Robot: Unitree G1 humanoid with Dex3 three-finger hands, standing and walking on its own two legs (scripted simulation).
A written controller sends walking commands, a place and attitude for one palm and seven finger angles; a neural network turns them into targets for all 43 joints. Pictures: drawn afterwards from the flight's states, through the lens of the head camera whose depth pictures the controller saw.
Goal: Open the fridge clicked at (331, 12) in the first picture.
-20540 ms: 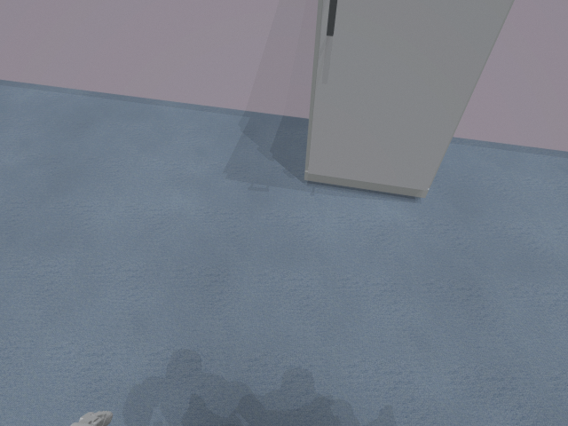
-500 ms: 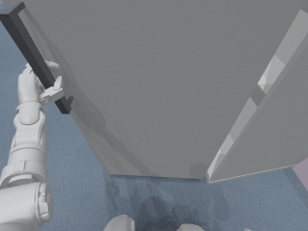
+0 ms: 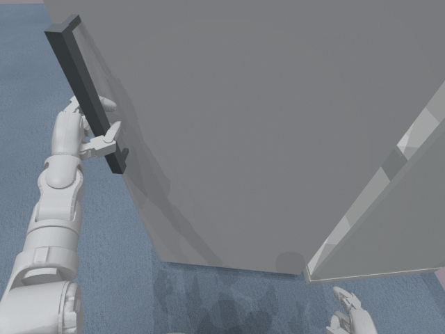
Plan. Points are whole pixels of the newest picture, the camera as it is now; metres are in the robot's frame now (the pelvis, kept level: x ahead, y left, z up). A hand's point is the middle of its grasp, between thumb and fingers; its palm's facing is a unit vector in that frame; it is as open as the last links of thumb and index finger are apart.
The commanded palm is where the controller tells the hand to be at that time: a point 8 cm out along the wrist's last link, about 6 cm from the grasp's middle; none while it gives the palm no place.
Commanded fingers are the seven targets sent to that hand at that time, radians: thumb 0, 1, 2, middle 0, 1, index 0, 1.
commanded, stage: loosen the grip on the handle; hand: left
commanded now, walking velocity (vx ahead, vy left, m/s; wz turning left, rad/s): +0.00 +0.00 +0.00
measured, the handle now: (100, 108) +0.44 +0.26 +0.17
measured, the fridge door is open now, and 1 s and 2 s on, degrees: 79 77 77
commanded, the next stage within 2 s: slip the hand off the handle in 0.52 s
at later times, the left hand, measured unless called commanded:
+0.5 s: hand (106, 143) +0.40 +0.25 +0.12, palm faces +0.28 -0.93 -0.24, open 14.0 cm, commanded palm +0.36 +0.29 +0.13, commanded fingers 0.00 -0.55 0.20 -0.25 -1.15 -0.25 -1.15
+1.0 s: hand (69, 142) +0.40 +0.32 +0.12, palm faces +0.35 -0.91 -0.22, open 14.7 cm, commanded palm +0.36 +0.34 +0.13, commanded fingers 0.00 -0.55 0.20 -0.25 -1.15 -0.25 -1.15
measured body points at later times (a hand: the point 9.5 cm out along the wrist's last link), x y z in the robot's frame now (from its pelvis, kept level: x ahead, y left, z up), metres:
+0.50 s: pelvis -0.03 +0.01 -0.02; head -0.01 +0.01 +0.43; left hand +0.37 +0.30 +0.13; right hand +0.02 -0.27 -0.12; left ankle +0.06 +0.12 -0.73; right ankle +0.02 -0.11 -0.73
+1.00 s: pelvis +0.04 +0.02 -0.01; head +0.06 +0.02 +0.44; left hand +0.37 +0.37 +0.13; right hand +0.17 -0.25 -0.10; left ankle +0.06 +0.12 -0.73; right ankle +0.03 -0.11 -0.73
